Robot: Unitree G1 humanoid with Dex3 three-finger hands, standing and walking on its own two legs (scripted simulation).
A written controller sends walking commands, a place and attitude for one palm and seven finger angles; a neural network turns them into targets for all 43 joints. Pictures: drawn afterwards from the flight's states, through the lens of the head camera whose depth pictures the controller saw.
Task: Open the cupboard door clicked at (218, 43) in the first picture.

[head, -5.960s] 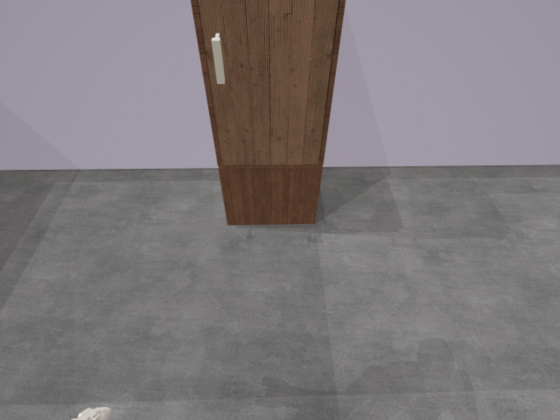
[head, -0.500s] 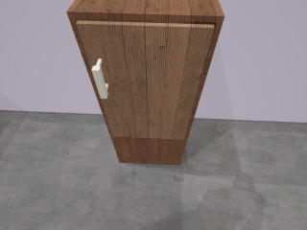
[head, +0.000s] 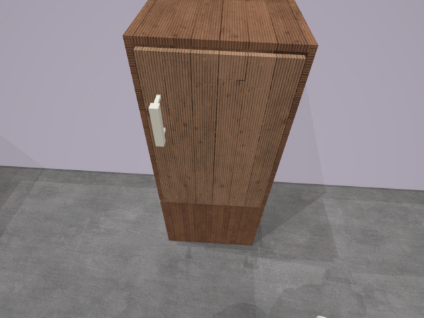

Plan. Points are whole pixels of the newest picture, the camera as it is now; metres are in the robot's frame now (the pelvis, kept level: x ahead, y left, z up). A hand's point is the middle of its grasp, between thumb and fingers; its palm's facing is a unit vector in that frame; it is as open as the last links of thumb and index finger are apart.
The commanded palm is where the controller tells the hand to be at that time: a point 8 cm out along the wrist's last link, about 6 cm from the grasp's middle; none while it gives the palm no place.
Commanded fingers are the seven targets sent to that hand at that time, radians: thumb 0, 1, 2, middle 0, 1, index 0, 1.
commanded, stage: come to a stop and stand still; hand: left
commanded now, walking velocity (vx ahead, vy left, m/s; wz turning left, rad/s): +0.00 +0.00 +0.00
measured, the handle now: (159, 120) +0.55 +0.17 +0.06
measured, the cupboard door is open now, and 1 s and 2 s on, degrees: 0 0 0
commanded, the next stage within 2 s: look again from close up in 0.42 s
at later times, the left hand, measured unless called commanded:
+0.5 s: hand out of the picture -0.05 +0.20 -0.16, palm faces +0.03 -0.98 -0.22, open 7.4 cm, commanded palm none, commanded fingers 0.00 0.90 0.90 -0.20 -0.30 -0.20 -0.30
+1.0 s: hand out of the picture +0.01 +0.17 -0.16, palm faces +0.01 -0.98 -0.19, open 7.4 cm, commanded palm none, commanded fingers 0.00 0.90 0.90 -0.20 -0.30 -0.20 -0.30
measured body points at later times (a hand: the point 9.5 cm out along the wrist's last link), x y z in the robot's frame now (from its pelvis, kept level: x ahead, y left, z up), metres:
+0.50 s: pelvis -0.02 +0.02 +0.01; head -0.02 +0.01 +0.46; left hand -0.05 +0.25 -0.14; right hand -0.02 -0.22 -0.15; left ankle +0.04 +0.11 -0.73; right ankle +0.01 -0.11 -0.73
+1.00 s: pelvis +0.00 +0.00 +0.01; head +0.01 +0.00 +0.46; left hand +0.01 +0.22 -0.15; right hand +0.00 -0.22 -0.15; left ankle +0.04 +0.11 -0.73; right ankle +0.01 -0.12 -0.73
